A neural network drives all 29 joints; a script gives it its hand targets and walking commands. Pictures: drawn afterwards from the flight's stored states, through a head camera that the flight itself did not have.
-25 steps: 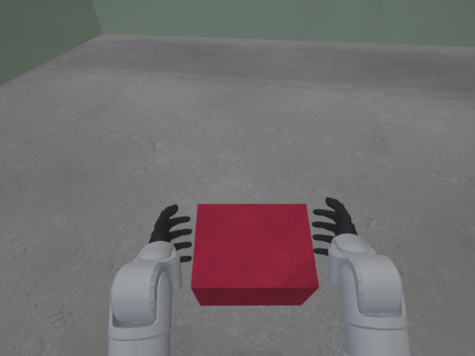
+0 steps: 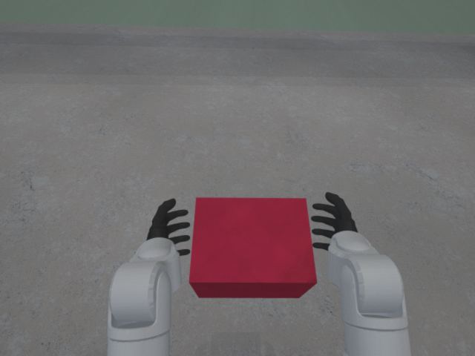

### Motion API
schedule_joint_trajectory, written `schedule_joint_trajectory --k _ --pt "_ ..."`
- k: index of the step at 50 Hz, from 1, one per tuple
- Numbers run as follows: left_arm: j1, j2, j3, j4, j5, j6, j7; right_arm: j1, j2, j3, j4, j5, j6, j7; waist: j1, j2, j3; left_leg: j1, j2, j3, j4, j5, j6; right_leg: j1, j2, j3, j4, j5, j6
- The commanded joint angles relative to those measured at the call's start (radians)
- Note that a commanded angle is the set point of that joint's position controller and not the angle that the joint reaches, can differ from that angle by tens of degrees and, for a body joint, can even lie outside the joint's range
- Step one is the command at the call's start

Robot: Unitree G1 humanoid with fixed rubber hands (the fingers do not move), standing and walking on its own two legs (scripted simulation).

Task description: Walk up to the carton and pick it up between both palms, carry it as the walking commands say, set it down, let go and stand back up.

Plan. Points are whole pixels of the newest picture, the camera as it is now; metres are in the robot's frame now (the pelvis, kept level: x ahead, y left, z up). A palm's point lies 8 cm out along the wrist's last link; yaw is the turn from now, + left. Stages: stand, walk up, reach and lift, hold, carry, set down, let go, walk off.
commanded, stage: carry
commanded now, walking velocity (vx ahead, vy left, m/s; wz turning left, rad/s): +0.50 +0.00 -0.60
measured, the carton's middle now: (250, 250) +0.33 +0.01 +0.01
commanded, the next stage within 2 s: none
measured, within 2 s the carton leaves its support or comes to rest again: neither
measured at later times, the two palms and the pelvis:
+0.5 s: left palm (250, 107) +0.64 +0.02 +0.12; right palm (370, 135) +0.57 -0.24 +0.11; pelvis +0.33 -0.03 +0.01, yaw -18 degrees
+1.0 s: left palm (303, 67) +0.95 -0.16 +0.08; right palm (392, 91) +0.82 -0.39 +0.08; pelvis +0.63 -0.13 -0.02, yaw -33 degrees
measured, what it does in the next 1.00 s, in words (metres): walks ahead, turning right: right foot, then left foot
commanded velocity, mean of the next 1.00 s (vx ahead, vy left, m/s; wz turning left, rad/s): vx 0.50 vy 0.00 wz -0.60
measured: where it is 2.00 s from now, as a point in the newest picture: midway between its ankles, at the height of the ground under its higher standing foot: (330, 210)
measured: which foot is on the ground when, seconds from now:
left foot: down 0.00-0.18, up 0.20-0.60, down 0.62-1.00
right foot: up 0.00-0.14, down 0.16-0.62, up 0.64-0.98, down 1.00-1.00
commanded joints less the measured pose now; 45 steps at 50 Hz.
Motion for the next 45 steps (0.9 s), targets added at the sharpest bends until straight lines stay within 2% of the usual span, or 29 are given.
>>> schedule_joint_trajectory --k 1,3,4,5,6,7,8,9,10,11,12,13,14,15,20,21,24,26,28,29,30,31,33,34,35,36,38,43,45 --pt "-0.431 -1.028 -0.607 -0.159 -0.370 -0.035 -0.212 -0.201 1.009 0.421 -0.094 0.374 -0.005 0.214 -0.026 0.205 -0.115 0.385 0.170 -0.008 -0.118 0.915 0.024 -0.057 -0.008 -0.096 -0.270 0.156 0.030" --pt "-0.428 -1.033 -0.612 -0.166 -0.375 -0.033 -0.207 -0.214 1.000 0.423 -0.118 0.378 -0.002 0.213 -0.019 0.245 -0.148 0.403 0.146 0.032 -0.009 1.201 0.007 0.067 0.073 -0.173 -0.344 0.169 0.020" --pt "-0.425 -1.014 -0.602 -0.176 -0.378 -0.033 -0.205 -0.185 0.999 0.427 -0.102 0.374 0.005 0.212 -0.013 0.229 -0.216 0.429 0.155 0.032 0.108 1.287 -0.001 0.171 0.101 -0.185 -0.377 0.181 0.013" --pt "-0.421 -1.011 -0.598 -0.180 -0.379 -0.035 -0.208 -0.186 0.989 0.433 -0.130 0.372 -0.001 0.210 -0.012 0.228 -0.296 0.419 0.155 0.025 0.240 1.261 -0.018 0.299 0.104 -0.166 -0.424 0.230 0.002" --pt "-0.423 -1.021 -0.595 -0.188 -0.388 -0.037 -0.212 -0.198 0.992 0.439 -0.141 0.371 -0.004 0.209 0.020 0.159 -0.363 0.318 0.130 0.056 0.451 1.162 -0.046 0.528 0.105 -0.153 -0.520 0.321 -0.023" --pt "-0.408 -1.020 -0.579 -0.179 -0.380 -0.032 -0.213 -0.239 0.981 0.439 -0.141 0.370 0.000 0.207 0.054 0.090 -0.391 0.109 0.085 0.020 0.619 0.853 -0.054 0.746 0.056 -0.036 -0.502 0.331 -0.056" --pt "-0.405 -0.996 -0.563 -0.159 -0.384 -0.027 -0.218 -0.223 0.988 0.447 -0.125 0.356 0.004 0.200 0.031 -0.075 -0.349 -0.226 -0.006 -0.041 0.781 0.235 -0.052 0.919 -0.116 0.287 -0.455 0.459 -0.115" --pt "-0.412 -0.962 -0.558 -0.128 -0.377 -0.019 -0.226 -0.207 0.958 0.442 -0.103 0.333 0.010 0.203 0.020 -0.211 -0.312 -0.542 -0.099 -0.171 0.950 -0.118 -0.054 1.014 -0.262 0.670 -0.511 0.459 -0.244" --pt "-0.405 -0.984 -0.544 -0.103 -0.366 -0.014 -0.229 -0.231 0.976 0.442 -0.114 0.338 0.010 0.204 0.016 -0.134 -0.278 -0.618 -0.075 -0.309 1.049 -0.127 -0.040 0.963 -0.278 0.731 -0.560 0.466 -0.274" --pt "-0.416 -0.997 -0.548 -0.105 -0.375 -0.009 -0.236 -0.204 0.992 0.430 -0.083 0.334 0.005 0.204 0.013 0.002 -0.255 -0.636 -0.013 -0.352 0.985 -0.052 -0.035 0.917 -0.288 0.608 -0.587 0.504 -0.247" --pt "-0.417 -1.014 -0.549 -0.117 -0.386 -0.012 -0.245 -0.193 1.024 0.440 -0.063 0.336 0.001 0.204 0.008 0.063 -0.261 -0.598 0.016 -0.360 0.897 0.023 -0.033 0.895 -0.261 0.465 -0.575 0.533 -0.189" --pt "-0.399 -1.034 -0.540 -0.100 -0.380 -0.019 -0.252 -0.222 1.046 0.463 -0.071 0.348 -0.005 0.210 0.007 0.040 -0.258 -0.541 0.027 -0.347 0.783 0.058 -0.038 0.858 -0.225 0.373 -0.572 0.572 -0.150" --pt "-0.392 -1.037 -0.531 -0.107 -0.369 -0.029 -0.256 -0.266 1.069 0.491 -0.097 0.367 -0.013 0.216 0.008 -0.002 -0.244 -0.507 0.014 -0.330 0.706 0.067 -0.037 0.825 -0.185 0.335 -0.578 0.577 -0.133" --pt "-0.366 -1.032 -0.517 -0.089 -0.361 -0.033 -0.258 -0.250 1.069 0.498 -0.093 0.359 -0.017 0.213 0.008 -0.058 -0.212 -0.477 -0.002 -0.302 0.683 0.067 -0.039 0.769 -0.173 0.318 -0.597 0.576 -0.129" --pt "-0.344 -0.951 -0.483 -0.042 -0.342 -0.034 -0.266 -0.252 1.036 0.495 -0.052 0.342 -0.015 0.197 0.003 -0.075 -0.113 -0.496 -0.034 -0.232 0.545 0.116 -0.064 0.713 -0.151 0.254 -0.624 0.629 -0.113" --pt "-0.335 -0.949 -0.481 -0.036 -0.342 -0.033 -0.266 -0.251 1.020 0.489 -0.064 0.340 -0.015 0.196 0.005 -0.059 -0.115 -0.494 -0.042 -0.221 0.503 0.124 -0.067 0.719 -0.140 0.247 -0.611 0.631 -0.104" --pt "-0.361 -0.943 -0.477 -0.066 -0.341 -0.042 -0.260 -0.296 1.019 0.501 -0.104 0.358 -0.014 0.198 0.014 -0.093 -0.080 -0.464 -0.066 -0.192 0.338 0.118 -0.066 0.697 -0.112 0.240 -0.567 0.705 -0.102" --pt "-0.359 -0.948 -0.486 -0.081 -0.341 -0.041 -0.253 -0.295 1.016 0.501 -0.122 0.364 -0.010 0.200 0.020 -0.092 -0.097 -0.388 -0.111 -0.167 0.208 0.094 -0.066 0.673 -0.095 0.258 -0.515 0.758 -0.104" --pt "-0.358 -0.944 -0.509 -0.119 -0.345 -0.049 -0.243 -0.228 1.000 0.481 -0.114 0.362 -0.010 0.201 0.004 -0.082 -0.200 -0.159 -0.166 -0.152 0.013 0.066 -0.064 0.637 -0.046 0.232 -0.329 0.925 -0.070" --pt "-0.353 -0.944 -0.518 -0.129 -0.352 -0.052 -0.238 -0.204 1.003 0.480 -0.123 0.367 -0.012 0.203 -0.032 -0.029 -0.353 0.184 -0.111 -0.182 -0.091 0.214 -0.053 0.500 -0.011 0.181 -0.116 0.827 -0.032" --pt "-0.357 -0.970 -0.546 -0.160 -0.361 -0.060 -0.238 -0.235 1.000 0.486 -0.144 0.377 -0.018 0.204 -0.029 0.158 -0.478 0.537 0.174 -0.477 -0.087 0.211 0.009 0.196 0.061 0.148 0.101 0.269 0.014" --pt "-0.400 -0.990 -0.592 -0.205 -0.377 -0.065 -0.242 -0.249 1.003 0.480 -0.160 0.380 -0.030 0.205 -0.001 0.345 -0.445 0.643 0.377 -0.649 -0.071 0.394 0.061 -0.051 0.112 0.095 0.254 -0.260 0.034" --pt "-0.430 -1.018 -0.615 -0.200 -0.404 -0.063 -0.247 -0.209 1.040 0.459 -0.140 0.357 -0.043 0.203 -0.024 0.258 -0.368 0.531 0.364 -0.569 -0.059 0.564 0.104 -0.094 0.023 0.118 0.332 -0.146 0.018" --pt "-0.458 -1.047 -0.623 -0.215 -0.413 -0.065 -0.247 -0.231 1.065 0.464 -0.161 0.366 -0.047 0.208 -0.030 0.211 -0.314 0.461 0.335 -0.477 -0.074 0.559 0.098 -0.095 -0.018 0.128 0.246 -0.118 0.028" --pt "-0.428 -1.062 -0.614 -0.202 -0.409 -0.067 -0.245 -0.211 1.066 0.467 -0.164 0.373 -0.046 0.216 -0.031 0.159 -0.294 0.453 0.287 -0.376 -0.076 0.621 0.066 -0.095 -0.027 0.106 0.183 -0.105 0.032" --pt "-0.408 -1.054 -0.604 -0.180 -0.399 -0.063 -0.242 -0.191 1.050 0.457 -0.142 0.371 -0.042 0.219 -0.033 0.177 -0.279 0.441 0.260 -0.320 -0.077 0.644 0.054 -0.087 -0.020 0.077 0.113 -0.103 0.034" --pt "-0.412 -1.072 -0.622 -0.177 -0.397 -0.063 -0.238 -0.199 1.038 0.445 -0.153 0.370 -0.047 0.219 -0.036 0.239 -0.213 0.428 0.261 -0.265 -0.100 0.749 0.063 -0.126 -0.022 0.036 0.001 -0.061 0.038" --pt "-0.402 -1.061 -0.631 -0.187 -0.384 -0.063 -0.223 -0.226 0.999 0.446 -0.192 0.382 -0.040 0.225 -0.033 0.245 -0.177 0.421 0.208 -0.074 -0.085 0.861 0.032 -0.063 0.007 -0.079 -0.251 0.083 0.033" --pt "-0.387 -1.038 -0.626 -0.183 -0.380 -0.053 -0.215 -0.186 0.972 0.432 -0.160 0.368 -0.025 0.221 -0.019 0.254 -0.182 0.360 0.174 0.003 -0.001 1.063 0.007 0.084 0.059 -0.157 -0.310 0.135 0.020"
